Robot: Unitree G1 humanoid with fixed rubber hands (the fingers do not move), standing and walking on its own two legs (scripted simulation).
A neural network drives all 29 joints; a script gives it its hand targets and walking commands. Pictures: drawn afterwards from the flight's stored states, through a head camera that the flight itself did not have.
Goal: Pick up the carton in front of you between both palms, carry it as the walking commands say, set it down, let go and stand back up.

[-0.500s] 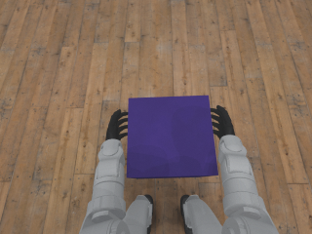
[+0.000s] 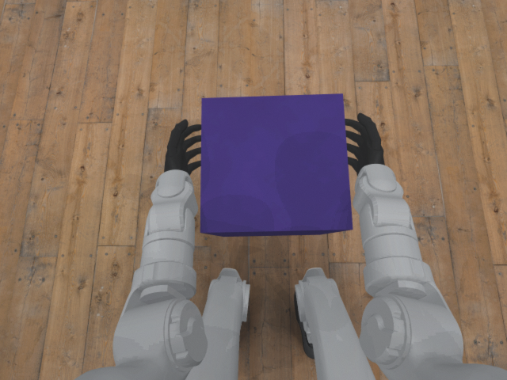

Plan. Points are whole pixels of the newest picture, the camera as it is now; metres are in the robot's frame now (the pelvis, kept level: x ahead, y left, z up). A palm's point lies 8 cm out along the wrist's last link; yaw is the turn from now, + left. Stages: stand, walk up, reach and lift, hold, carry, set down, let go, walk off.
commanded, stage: set down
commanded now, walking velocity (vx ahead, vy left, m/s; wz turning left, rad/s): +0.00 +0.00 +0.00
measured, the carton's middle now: (271, 179) +0.43 +0.00 -0.15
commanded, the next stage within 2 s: none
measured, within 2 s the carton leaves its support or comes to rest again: rests again in 1.46 s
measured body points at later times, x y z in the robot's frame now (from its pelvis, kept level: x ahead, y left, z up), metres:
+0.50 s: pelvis -0.02 +0.00 -0.12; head +0.28 +0.01 +0.21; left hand +0.47 +0.16 -0.25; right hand +0.47 -0.15 -0.25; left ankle +0.08 +0.12 -0.56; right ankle +0.08 -0.12 -0.56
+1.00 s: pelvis -0.03 +0.00 -0.21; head +0.31 +0.01 +0.08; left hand +0.49 +0.16 -0.37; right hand +0.49 -0.15 -0.37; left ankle +0.08 +0.12 -0.56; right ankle +0.08 -0.12 -0.56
